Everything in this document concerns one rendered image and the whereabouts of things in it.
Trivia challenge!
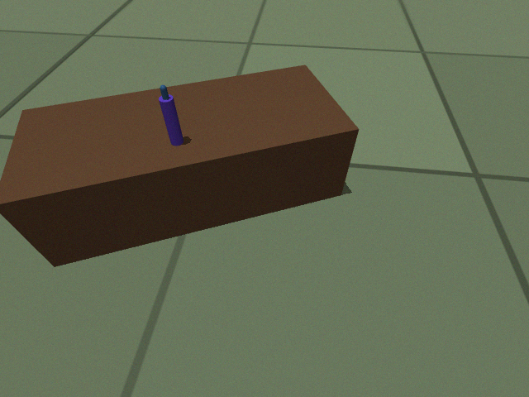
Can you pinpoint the bottle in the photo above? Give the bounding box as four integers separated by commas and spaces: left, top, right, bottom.
159, 85, 183, 146

